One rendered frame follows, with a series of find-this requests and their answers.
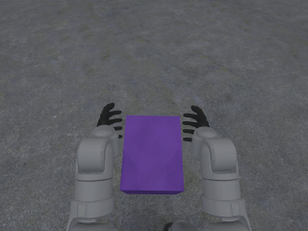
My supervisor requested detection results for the robot left hand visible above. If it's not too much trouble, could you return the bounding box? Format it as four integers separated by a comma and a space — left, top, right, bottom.
96, 102, 123, 139

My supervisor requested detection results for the carton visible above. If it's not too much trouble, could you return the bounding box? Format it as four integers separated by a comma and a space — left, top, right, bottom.
119, 115, 185, 194

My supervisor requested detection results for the robot right upper arm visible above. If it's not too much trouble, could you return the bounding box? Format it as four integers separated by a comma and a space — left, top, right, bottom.
200, 220, 248, 231

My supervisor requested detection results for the robot right hand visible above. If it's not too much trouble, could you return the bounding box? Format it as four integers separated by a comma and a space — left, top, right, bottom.
182, 105, 210, 142

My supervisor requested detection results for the robot right forearm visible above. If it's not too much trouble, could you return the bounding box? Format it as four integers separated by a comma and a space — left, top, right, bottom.
191, 126, 252, 231

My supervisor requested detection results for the robot left upper arm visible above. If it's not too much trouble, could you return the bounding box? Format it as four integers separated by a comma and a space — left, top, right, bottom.
70, 221, 117, 231

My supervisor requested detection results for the robot left forearm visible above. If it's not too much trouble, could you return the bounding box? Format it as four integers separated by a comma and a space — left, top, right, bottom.
66, 124, 120, 231

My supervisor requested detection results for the right robot thigh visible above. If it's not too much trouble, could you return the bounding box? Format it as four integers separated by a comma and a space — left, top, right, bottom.
168, 221, 199, 231

